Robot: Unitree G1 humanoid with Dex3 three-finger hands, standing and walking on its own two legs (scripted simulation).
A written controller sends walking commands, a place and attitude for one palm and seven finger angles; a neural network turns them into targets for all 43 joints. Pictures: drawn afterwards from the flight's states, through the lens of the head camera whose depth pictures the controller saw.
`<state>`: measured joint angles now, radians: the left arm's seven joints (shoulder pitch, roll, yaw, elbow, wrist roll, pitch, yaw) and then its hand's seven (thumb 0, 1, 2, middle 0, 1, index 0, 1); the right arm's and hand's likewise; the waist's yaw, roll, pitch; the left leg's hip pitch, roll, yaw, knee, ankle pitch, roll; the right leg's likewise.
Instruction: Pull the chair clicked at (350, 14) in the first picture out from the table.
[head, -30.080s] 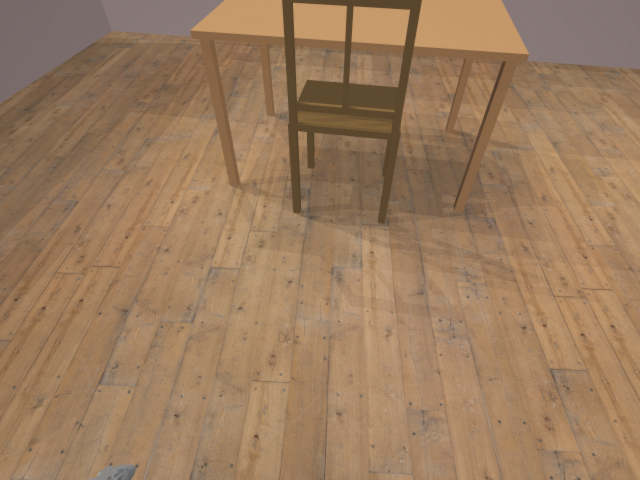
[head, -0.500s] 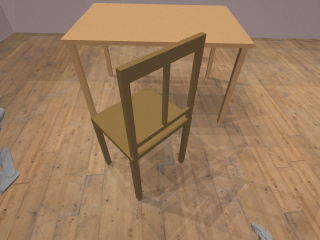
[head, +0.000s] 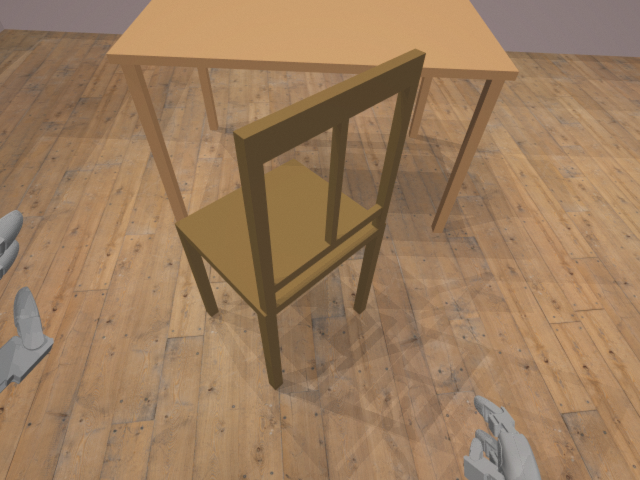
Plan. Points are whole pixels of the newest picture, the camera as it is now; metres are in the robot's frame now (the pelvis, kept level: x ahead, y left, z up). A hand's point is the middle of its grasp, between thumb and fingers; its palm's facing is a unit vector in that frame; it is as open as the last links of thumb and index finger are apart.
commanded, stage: stop stepping back and stand still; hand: left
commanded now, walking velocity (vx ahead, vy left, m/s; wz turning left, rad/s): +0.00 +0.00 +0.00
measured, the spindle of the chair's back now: (335, 188) +0.66 +0.01 -0.06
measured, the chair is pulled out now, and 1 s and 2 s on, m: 0.46 0.46 0.46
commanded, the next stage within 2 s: let the arm hang, fingers relaxed in 0.16 s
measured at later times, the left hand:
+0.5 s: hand out of the picture +0.10 +0.18 -0.14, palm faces +0.01 -0.97 -0.24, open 7.4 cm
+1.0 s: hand out of the picture -0.01 +0.17 -0.17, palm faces +0.05 -0.97 -0.24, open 7.3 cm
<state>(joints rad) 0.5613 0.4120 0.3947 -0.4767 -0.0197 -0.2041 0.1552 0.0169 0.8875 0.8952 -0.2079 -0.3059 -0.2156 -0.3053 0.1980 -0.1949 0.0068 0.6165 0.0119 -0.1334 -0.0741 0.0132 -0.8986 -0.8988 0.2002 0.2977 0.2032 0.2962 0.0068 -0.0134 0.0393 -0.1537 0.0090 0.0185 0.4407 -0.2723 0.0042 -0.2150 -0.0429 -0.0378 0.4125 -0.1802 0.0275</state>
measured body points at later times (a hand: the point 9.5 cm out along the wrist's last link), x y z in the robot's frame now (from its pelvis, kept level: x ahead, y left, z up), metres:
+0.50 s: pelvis -0.01 -0.01 -0.01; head +0.01 -0.01 +0.44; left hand +0.10 +0.23 -0.12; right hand +0.11 -0.24 -0.14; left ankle -0.02 +0.11 -0.74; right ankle +0.02 -0.14 -0.74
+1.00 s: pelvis -0.01 -0.02 +0.00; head +0.02 -0.03 +0.45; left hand -0.02 +0.22 -0.15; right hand -0.03 -0.24 -0.16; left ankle -0.02 +0.11 -0.74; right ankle +0.02 -0.14 -0.74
